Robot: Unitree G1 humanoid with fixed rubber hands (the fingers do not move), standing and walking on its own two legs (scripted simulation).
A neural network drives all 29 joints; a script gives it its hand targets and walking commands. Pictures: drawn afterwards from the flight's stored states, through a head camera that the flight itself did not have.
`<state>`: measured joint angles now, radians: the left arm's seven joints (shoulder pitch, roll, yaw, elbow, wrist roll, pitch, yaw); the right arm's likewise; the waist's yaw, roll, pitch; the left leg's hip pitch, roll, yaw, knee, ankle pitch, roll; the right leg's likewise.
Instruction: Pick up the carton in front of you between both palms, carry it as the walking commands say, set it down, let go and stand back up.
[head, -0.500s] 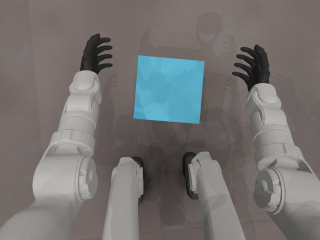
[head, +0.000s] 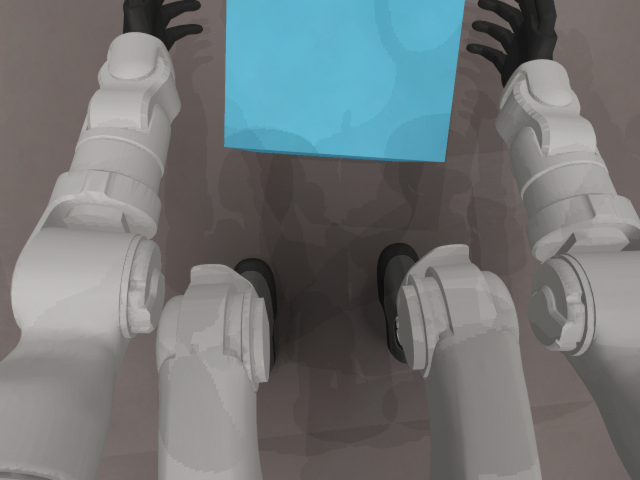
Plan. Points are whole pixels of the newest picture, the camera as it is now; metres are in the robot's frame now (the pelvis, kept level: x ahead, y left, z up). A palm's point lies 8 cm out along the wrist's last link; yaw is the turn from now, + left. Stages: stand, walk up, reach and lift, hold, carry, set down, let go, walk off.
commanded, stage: reach and lift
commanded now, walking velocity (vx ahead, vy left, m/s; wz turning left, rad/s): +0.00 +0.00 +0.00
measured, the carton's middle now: (334, 72) +0.52 -0.02 -0.27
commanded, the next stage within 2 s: none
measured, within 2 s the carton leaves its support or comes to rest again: leaves its support in 0.86 s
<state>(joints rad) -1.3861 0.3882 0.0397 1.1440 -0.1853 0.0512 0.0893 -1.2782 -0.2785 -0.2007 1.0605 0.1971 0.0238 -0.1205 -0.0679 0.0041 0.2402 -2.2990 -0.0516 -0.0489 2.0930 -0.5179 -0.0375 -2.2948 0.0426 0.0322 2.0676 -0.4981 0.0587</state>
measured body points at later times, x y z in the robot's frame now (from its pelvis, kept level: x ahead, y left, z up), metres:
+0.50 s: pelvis +0.01 +0.00 -0.02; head +0.37 +0.01 +0.24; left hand +0.56 +0.15 -0.21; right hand +0.52 -0.20 -0.20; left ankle +0.12 +0.12 -0.36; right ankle +0.13 -0.13 -0.36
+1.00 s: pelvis +0.01 +0.00 -0.03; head +0.35 +0.01 +0.27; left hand +0.56 +0.13 -0.17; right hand +0.53 -0.17 -0.16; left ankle +0.12 +0.13 -0.36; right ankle +0.13 -0.13 -0.36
